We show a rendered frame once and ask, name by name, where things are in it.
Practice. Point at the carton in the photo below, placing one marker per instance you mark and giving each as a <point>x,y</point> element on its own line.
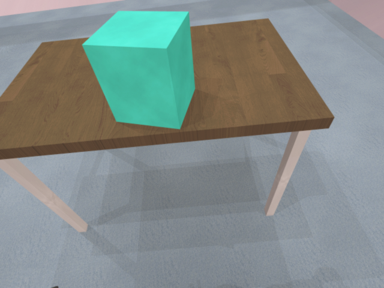
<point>144,64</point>

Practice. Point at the table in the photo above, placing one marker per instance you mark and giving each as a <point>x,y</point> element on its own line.
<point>247,83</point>

